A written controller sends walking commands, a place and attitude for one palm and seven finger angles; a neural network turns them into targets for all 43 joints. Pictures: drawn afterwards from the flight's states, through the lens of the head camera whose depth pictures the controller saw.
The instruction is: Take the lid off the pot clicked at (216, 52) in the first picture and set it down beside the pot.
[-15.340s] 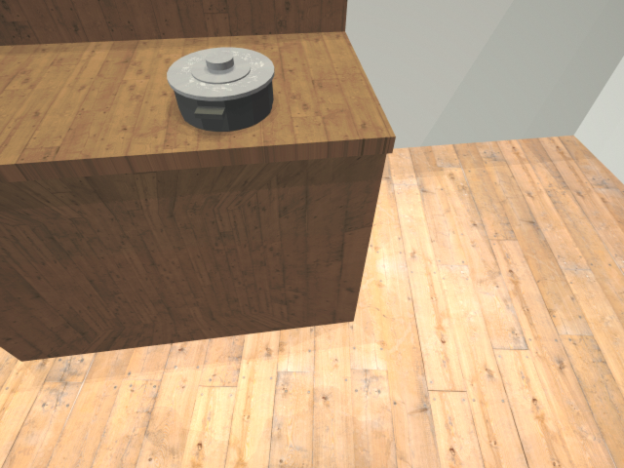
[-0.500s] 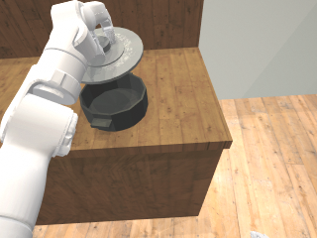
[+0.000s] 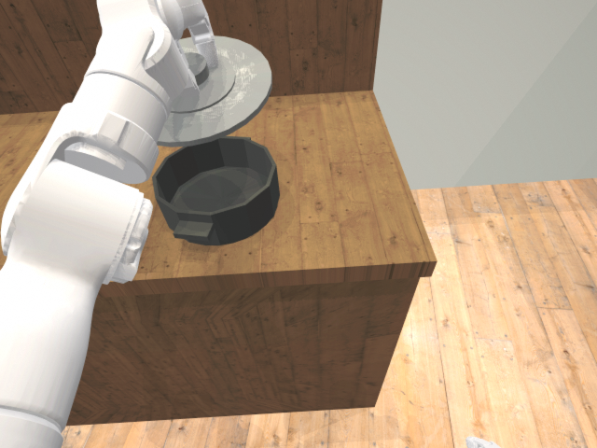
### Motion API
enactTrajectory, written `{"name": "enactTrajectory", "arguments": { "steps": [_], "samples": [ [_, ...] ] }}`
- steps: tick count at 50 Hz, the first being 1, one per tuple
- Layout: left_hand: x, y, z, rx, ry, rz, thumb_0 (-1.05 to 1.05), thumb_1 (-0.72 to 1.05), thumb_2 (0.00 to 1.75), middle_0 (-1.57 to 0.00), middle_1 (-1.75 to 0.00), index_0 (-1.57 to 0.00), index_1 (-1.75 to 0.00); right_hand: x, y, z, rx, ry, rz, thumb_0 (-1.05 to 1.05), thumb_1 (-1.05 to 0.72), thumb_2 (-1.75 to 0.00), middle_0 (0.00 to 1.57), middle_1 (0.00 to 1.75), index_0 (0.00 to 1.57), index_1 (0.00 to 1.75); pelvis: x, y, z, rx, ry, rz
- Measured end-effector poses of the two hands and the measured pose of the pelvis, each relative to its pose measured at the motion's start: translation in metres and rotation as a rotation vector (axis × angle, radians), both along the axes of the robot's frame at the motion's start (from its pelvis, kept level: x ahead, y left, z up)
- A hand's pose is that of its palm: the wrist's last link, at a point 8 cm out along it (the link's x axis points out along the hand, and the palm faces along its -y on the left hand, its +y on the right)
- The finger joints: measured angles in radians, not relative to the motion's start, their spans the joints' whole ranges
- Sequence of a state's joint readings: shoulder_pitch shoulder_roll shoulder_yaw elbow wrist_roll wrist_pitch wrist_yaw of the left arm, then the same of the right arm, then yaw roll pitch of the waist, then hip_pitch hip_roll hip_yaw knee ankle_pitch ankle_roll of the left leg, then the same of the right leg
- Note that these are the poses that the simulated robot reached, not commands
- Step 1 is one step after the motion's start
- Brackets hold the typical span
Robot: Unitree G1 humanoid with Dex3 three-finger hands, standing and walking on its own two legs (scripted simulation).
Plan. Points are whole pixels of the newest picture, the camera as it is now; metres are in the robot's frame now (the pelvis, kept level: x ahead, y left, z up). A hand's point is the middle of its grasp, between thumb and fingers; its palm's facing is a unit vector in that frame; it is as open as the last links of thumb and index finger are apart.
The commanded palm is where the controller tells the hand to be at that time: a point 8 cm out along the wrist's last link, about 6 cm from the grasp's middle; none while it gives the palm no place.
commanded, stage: move the lid sideways beside the pot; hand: left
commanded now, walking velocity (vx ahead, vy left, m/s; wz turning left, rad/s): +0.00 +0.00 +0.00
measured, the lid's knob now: (186, 70) +0.50 +0.12 +0.28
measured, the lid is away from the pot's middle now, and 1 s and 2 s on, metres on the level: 0.00 0.14 0.24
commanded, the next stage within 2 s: lower the lid onto the table in 2.00 s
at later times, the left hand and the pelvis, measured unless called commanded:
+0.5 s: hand (105, 86) +0.45 +0.21 +0.29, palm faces -0.20 -0.11 -0.97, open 8.1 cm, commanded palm +0.45 +0.21 +0.36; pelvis -0.01 +0.00 +0.00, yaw +1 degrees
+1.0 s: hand (65, 89) +0.46 +0.26 +0.28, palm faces -0.21 -0.14 -0.97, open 8.1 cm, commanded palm +0.46 +0.26 +0.36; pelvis -0.01 +0.01 +0.00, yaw +1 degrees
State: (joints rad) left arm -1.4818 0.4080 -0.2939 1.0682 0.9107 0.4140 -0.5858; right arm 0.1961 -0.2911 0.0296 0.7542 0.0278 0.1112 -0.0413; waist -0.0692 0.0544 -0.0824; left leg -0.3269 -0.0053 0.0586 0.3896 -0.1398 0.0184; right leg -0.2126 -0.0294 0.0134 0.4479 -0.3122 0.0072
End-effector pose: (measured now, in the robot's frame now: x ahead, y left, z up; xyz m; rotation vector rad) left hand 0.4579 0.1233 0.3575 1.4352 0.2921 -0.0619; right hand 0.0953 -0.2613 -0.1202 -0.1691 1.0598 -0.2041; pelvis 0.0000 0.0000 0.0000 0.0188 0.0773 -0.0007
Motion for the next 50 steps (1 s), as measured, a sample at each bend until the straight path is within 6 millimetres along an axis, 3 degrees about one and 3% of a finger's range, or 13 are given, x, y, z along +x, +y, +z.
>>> {"name": "enactTrajectory", "arguments": {
  "steps": [11, 22, 32, 50],
  "samples": [
    [0.001, 0.031, -0.004, 0.032, -0.020, 0.017, 0.01, 0.27, 0.75, -0.50, -0.95, -0.52, -0.99, -0.011, -0.010, 0.003, -0.020, 0.023, -0.039, 0.00, -0.91, -0.90, 0.20, 0.30, 0.20, 0.30, 0.000, 0.000, 0.000, -0.003, -0.003, -0.010],
    [-0.011, 0.076, -0.009, 0.034, -0.001, 0.080, 0.01, 0.27, 0.75, -0.50, -0.95, -0.53, -0.99, 0.010, -0.005, 0.012, -0.032, -0.009, -0.003, 0.00, -0.91, -0.90, 0.20, 0.30, 0.20, 0.30, -0.004, 0.003, -0.001, -0.011, -0.013, 0.011],
    [-0.018, 0.101, -0.011, 0.043, 0.002, 0.106, 0.02, 0.27, 0.75, -0.50, -0.95, -0.53, -0.99, 0.021, 0.008, 0.015, -0.028, -0.028, 0.031, 0.00, -0.90, -0.90, 0.20, 0.30, 0.20, 0.30, -0.009, 0.008, -0.002, -0.018, -0.006, 0.027],
    [-0.003, 0.138, -0.015, 0.030, 0.019, 0.152, 0.02, 0.27, 0.75, -0.50, -0.95, -0.53, -0.99, -0.030, 0.002, 0.006, -0.044, 0.102, -0.056, 0.00, -0.90, -0.90, 0.20, 0.30, 0.20, 0.30, -0.006, 0.014, -0.001, -0.024, 0.025, 0.011]
  ]
}}
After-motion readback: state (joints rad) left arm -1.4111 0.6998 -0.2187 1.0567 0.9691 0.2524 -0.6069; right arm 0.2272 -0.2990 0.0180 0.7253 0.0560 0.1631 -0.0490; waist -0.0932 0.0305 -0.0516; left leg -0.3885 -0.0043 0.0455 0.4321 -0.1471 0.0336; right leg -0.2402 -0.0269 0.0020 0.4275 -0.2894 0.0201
